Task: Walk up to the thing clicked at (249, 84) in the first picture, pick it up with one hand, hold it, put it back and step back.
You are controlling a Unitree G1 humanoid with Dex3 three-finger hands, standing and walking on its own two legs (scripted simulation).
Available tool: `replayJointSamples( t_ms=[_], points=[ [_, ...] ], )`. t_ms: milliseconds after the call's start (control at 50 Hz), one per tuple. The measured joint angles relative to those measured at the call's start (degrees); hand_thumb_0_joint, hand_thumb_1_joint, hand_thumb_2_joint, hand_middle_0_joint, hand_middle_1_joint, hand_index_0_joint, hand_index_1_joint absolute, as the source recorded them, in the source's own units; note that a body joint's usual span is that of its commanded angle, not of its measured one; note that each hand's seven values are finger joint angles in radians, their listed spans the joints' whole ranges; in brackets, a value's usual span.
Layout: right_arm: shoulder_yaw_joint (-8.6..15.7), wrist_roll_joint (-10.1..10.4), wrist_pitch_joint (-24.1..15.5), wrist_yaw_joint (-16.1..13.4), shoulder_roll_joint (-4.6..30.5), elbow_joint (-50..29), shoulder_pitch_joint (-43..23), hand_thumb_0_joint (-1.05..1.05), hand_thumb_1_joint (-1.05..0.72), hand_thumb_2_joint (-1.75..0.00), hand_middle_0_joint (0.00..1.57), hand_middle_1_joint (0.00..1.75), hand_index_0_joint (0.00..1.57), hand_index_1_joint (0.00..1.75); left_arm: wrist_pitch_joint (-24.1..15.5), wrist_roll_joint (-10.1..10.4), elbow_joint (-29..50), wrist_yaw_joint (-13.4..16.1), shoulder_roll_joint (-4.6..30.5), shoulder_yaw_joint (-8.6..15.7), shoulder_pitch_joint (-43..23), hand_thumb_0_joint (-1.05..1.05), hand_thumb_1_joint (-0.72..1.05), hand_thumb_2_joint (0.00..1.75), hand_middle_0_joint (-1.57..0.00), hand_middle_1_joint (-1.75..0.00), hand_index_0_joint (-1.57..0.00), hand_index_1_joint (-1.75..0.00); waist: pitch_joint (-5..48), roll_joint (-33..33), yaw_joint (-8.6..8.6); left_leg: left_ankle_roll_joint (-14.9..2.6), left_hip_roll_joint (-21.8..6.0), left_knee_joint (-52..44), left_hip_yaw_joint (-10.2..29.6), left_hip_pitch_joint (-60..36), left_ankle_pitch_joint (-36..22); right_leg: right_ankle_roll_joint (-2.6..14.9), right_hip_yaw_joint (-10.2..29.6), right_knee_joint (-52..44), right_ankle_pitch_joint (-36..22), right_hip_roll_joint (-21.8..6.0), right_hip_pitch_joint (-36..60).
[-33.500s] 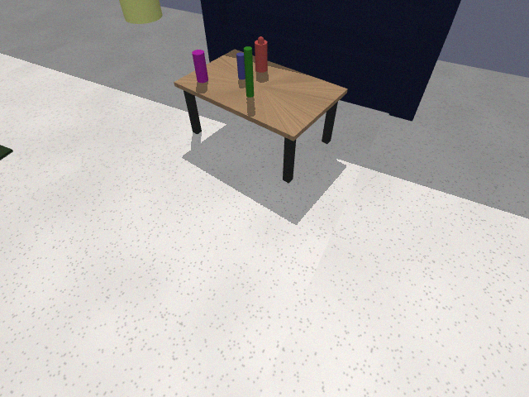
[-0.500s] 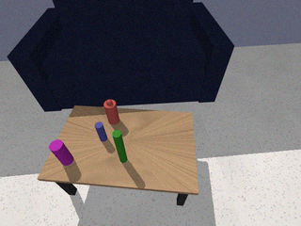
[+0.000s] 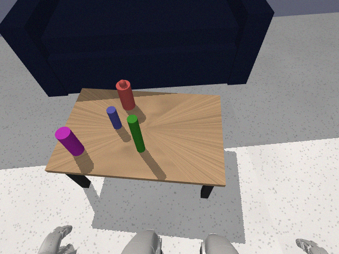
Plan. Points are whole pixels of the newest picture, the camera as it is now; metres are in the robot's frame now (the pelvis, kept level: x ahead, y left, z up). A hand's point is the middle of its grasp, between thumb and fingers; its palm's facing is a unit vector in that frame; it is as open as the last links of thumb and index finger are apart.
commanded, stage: step back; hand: left
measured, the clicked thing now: (137, 135) +0.56 +0.18 -0.28
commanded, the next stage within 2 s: none
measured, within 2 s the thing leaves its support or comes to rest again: neither
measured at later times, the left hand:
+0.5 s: hand out of the picture +0.02 +0.26 -0.14, palm faces -0.10 -0.92 -0.39, open 7.4 cm
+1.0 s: hand out of the picture -0.13 +0.29 -0.14, palm faces -0.03 -0.93 -0.37, open 7.4 cm
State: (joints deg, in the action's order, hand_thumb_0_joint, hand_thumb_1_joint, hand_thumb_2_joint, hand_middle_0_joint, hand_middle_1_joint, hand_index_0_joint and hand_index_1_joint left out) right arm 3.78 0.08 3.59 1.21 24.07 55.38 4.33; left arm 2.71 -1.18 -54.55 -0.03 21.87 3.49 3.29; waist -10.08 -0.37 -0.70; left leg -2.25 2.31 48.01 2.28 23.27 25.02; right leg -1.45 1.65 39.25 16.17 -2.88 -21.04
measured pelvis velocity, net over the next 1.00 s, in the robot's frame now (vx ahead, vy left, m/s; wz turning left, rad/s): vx -0.24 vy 0.02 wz -0.06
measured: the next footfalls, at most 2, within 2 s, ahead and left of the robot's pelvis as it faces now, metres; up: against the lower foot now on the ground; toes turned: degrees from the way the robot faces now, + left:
left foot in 0.08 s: +0.03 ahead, +0.12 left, +0.00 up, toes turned -2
right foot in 0.42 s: -0.07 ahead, -0.12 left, +0.00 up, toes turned -1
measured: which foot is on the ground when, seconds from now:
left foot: up 0.00-0.06, down 0.08-0.46, up 0.48-0.74, down 0.76-1.00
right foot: down 0.00-0.08, up 0.10-0.40, down 0.42-0.78, up 0.80-1.00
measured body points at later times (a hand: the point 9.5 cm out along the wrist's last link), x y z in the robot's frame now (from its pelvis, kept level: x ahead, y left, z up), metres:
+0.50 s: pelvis -0.10 +0.00 +0.00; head -0.04 -0.02 +0.44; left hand +0.03 +0.30 -0.11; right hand -0.03 -0.32 -0.13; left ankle -0.03 +0.12 -0.70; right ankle -0.11 -0.12 -0.72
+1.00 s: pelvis -0.24 +0.02 +0.01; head -0.18 +0.05 +0.46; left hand -0.12 +0.34 -0.12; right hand -0.14 -0.29 -0.09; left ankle -0.18 +0.13 -0.72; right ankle -0.28 -0.12 -0.64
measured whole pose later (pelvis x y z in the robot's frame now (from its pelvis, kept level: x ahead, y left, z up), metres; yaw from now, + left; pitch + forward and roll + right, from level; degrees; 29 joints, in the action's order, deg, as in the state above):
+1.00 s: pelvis -0.24 +0.02 +0.01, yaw -3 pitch -2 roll -1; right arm 2.1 -1.8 1.3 -0.6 20.5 48.5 7.4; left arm 4.0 -0.6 -47.3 0.7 22.9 5.2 9.4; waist -10.0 2.0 0.9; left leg -2.1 -0.3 33.7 0.2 18.4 13.2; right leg -1.2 8.5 66.0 29.6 5.9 -24.6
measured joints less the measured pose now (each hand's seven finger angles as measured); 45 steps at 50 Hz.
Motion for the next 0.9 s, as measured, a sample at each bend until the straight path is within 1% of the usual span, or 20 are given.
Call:
replayJointSamples(
  t_ms=[40,60,100,160,200,240,340,380,420,460,520,560,600,660,720,760,780,800,840,900],
  points=[
    [0.1,0.2,-0.3,0.2,-0.1,-1.0,1.4,0.0,-0.91,-0.9,0.21,0.3,0.21,0.3,0.2,-0.5,0.9,0.2,0.1,-0.1,-0.3,0.01,0.9,0.9,-0.21,-0.3,-0.21,-0.3,0.4,1.0,-0.19,-0.47,0.9,1.9,-0.7,-0.8,1.4,-0.39,0.6,1.0,-0.1,-0.9,-1.5],
    [0.0,0.1,-0.7,0.3,-0.2,-1.3,2.4,0.0,-0.91,-0.9,0.21,0.3,0.21,0.3,0.4,-0.5,1.4,0.4,0.3,-0.1,-0.4,0.01,0.9,0.9,-0.21,-0.3,-0.21,-0.3,1.0,1.4,-0.39,-0.54,0.6,-1.0,-1.2,-2.4,-0.8,-0.67,0.8,1.8,0.0,-1.2,-2.5],
    [0.1,-1.0,-1.5,0.1,-0.5,-1.6,4.2,0.0,-0.91,-0.9,0.21,0.3,0.21,0.3,0.8,-0.1,2.6,0.7,0.8,0.1,-1.2,0.01,0.9,0.9,-0.21,-0.3,-0.21,-0.3,1.4,1.9,-0.48,0.53,0.2,-5.1,-1.0,-3.7,-2.9,0.7,2.2,5.9,4.2,-0.2,-5.4],
    [-0.6,-1.8,-1.5,-0.1,-2.3,-1.3,5.1,0.0,-0.91,-0.9,0.21,0.3,0.21,0.3,0.9,0.1,3.5,1.5,1.3,0.7,-2.2,0.01,0.9,0.9,-0.21,-0.3,-0.21,-0.3,-0.5,3.1,-0.59,0.3,-0.2,-5.0,-1.4,-3.3,-3.6,2.25,7.9,17.5,14.9,6.2,-8.0],
    [-1.1,-2.1,-1.4,-0.6,-3.2,-1.2,5.6,0.0,-0.91,-0.9,0.21,0.3,0.21,0.3,0.8,0.5,3.7,1.7,1.4,0.8,-1.8,0.01,0.91,0.9,-0.21,-0.3,-0.2,-0.3,-0.7,3.2,-0.79,0.27,-0.9,-7.3,-1.5,-3.5,-5.5,2.38,8.1,24.8,15.1,8.9,-9.1],
    [-1.3,-2.1,-1.5,-1.2,-3.6,-1.8,5.8,0.0,-0.9,-0.9,0.21,0.3,0.21,0.3,0.7,0.7,4.0,1.4,1.2,0.8,-0.8,0.01,0.91,0.9,-0.2,-0.3,-0.2,-0.3,-0.8,2.9,-0.77,0.16,-1.6,-9.4,-1.9,-3.5,-7.2,1.9,7.2,28.4,14.0,9.6,-8.9],
    [-1.3,-1.8,-2.1,-2.0,-3.5,-4.6,5.4,0.01,-0.9,-0.9,0.21,0.3,0.21,0.3,0.7,0.6,4.7,0.6,0.7,1.0,2.2,0.01,0.91,0.9,-0.21,-0.3,-0.2,-0.3,-1.3,1.9,-0.72,0.39,-3.0,-10.9,-3.5,-2.6,-9.5,0.27,5.5,20.2,13.6,7.4,-2.7],
    [-1.4,-1.6,-2.0,-2.0,-3.1,-5.5,5.0,0.01,-0.9,-0.9,0.21,0.3,0.21,0.3,0.5,0.6,4.7,0.4,0.5,1.1,3.0,0.01,0.91,0.9,-0.21,-0.3,-0.2,-0.3,-1.3,1.6,-0.54,0.85,-3.5,-9.9,-4.2,-1.6,-9.6,0.41,4.2,11.6,12.1,5.7,0.9],
    [-1.6,-1.3,-1.6,-1.9,-2.5,-6.1,4.5,0.0,-0.9,-0.9,0.21,0.3,0.21,0.3,0.1,0.5,4.4,0.2,0.3,1.3,3.7,0.01,0.91,0.9,-0.21,-0.3,-0.2,-0.3,-0.9,1.1,-0.32,1.51,-4.0,-7.9,-4.7,0.0,-9.3,1.04,2.9,1.5,7.4,4.5,5.1],
    [-1.3,-0.7,-1.0,-1.9,-1.4,-5.6,3.3,0.0,-0.9,-0.9,0.21,0.3,0.21,0.3,-0.3,0.0,3.6,0.2,-1.3,1.3,3.6,0.01,0.91,0.9,-0.21,-0.3,-0.2,-0.3,-1.7,-2.3,-1.02,1.75,-5.7,-6.0,-2.5,1.0,-9.5,1.74,0.8,-1.0,5.2,6.3,6.4],
    [-1.1,-0.1,-0.1,-2.3,-1.5,-4.5,3.0,0.0,-0.9,-0.9,0.21,0.3,0.21,0.3,-0.4,-0.1,4.5,-0.4,-1.9,0.7,4.9,0.01,0.91,0.9,-0.21,-0.3,-0.21,-0.3,-0.5,-1.3,-0.01,1.8,-0.2,5.0,2.0,3.5,2.3,2.43,1.6,-0.5,4.4,4.7,5.1],
    [-1.2,0.3,-0.3,-2.4,-1.1,-4.5,3.3,0.01,-0.9,-0.9,0.21,0.3,0.21,0.3,-0.3,0.1,5.1,-0.2,-2.6,0.5,5.4,0.01,0.9,0.9,-0.21,-0.3,-0.21,-0.3,0.2,-1.0,0.53,2.07,3.0,12.5,4.4,4.4,3.7,2.3,2.0,-2.2,2.7,3.5,4.8],
    [-1.3,0.4,-0.8,-2.6,-0.6,-4.6,3.9,0.0,-0.9,-0.9,0.21,0.3,0.21,0.3,-0.1,-0.1,5.9,0.0,-2.9,0.5,5.3,0.01,0.9,0.9,-0.21,-0.3,-0.21,-0.3,0.7,-1.0,0.82,2.48,4.4,15.7,5.0,4.0,3.5,2.15,2.0,-3.5,1.1,2.8,4.1],
    [-1.5,0.2,-1.1,-2.7,-0.2,-5.0,4.8,0.0,-0.91,-0.9,0.21,0.3,0.21,0.3,0.0,-0.4,7.6,0.4,-2.7,0.5,4.5,0.01,0.9,0.9,-0.21,-0.3,-0.21,-0.3,0.9,-1.0,1.08,3.02,3.6,12.0,4.0,0.8,4.1,1.9,1.1,-4.1,-0.6,2.2,2.7],
    [-1.4,-0.3,-1.2,-2.5,-0.4,-4.9,5.3,0.0,-0.91,-0.9,0.21,0.3,0.21,0.3,-0.1,-0.3,9.5,0.7,-1.8,0.4,3.3,0.01,0.9,0.9,-0.21,-0.3,-0.21,-0.3,0.5,-0.5,1.05,2.84,1.4,0.4,1.7,-4.2,3.3,1.36,-0.3,-2.8,-1.3,1.6,0.6],
    [-1.2,-0.7,-1.6,-2.3,-0.7,-4.8,5.3,0.0,-0.91,-0.9,0.21,0.3,0.21,0.3,0.1,0.1,10.5,0.6,-0.9,0.3,2.7,0.01,0.9,0.9,-0.21,-0.3,-0.21,-0.3,0.2,0.1,0.79,2.2,0.4,-9.4,0.1,-8.0,-2.6,0.74,-1.1,-0.4,-1.1,1.1,-1.3],
    [-1.0,-1.0,-1.8,-2.2,-1.5,-4.5,4.8,0.0,-0.91,-0.9,0.21,0.3,0.21,0.3,0.3,0.3,10.5,0.5,-0.2,0.4,2.2,0.01,0.9,0.9,-0.21,-0.3,-0.21,-0.3,-0.7,1.7,0.99,1.35,1.4,-10.8,-0.6,-8.5,-4.8,0.39,-0.4,0.8,-1.0,0.2,-2.0],
    [-1.1,-1.3,-1.8,-1.9,-2.1,-4.4,4.5,0.0,-0.91,-0.9,0.21,0.3,0.21,0.3,0.7,0.5,10.3,0.6,0.2,0.6,1.9,0.01,0.9,0.9,-0.21,-0.3,-0.21,-0.3,-1.2,3.0,1.46,0.75,1.8,-10.7,-1.4,-8.3,-5.3,0.94,1.1,1.9,0.4,0.4,-2.6],
    [-1.5,-1.7,-2.0,-1.2,-2.6,-4.8,4.4,0.0,-0.91,-0.9,0.21,0.3,0.21,0.3,1.4,0.5,9.1,0.9,0.2,0.8,2.1,0.01,0.9,0.9,-0.21,-0.3,-0.21,-0.3,-1.0,2.6,0.97,0.06,0.9,-10.2,-1.0,-7.2,-5.9,1.67,4.1,9.8,9.9,4.3,-4.5],
    [-1.9,-2.0,-2.1,-1.3,-3.4,-5.1,4.2,0.01,-0.9,-0.9,0.21,0.3,0.21,0.3,1.7,0.9,8.0,1.1,0.7,1.1,3.3,0.01,0.91,0.9,-0.21,-0.3,-0.21,-0.3,-0.1,2.5,0.88,0.08,-0.7,-12.7,-0.9,-6.7,-8.5,2.26,6.9,23.2,13.4,8.8,-6.7]
  ],
)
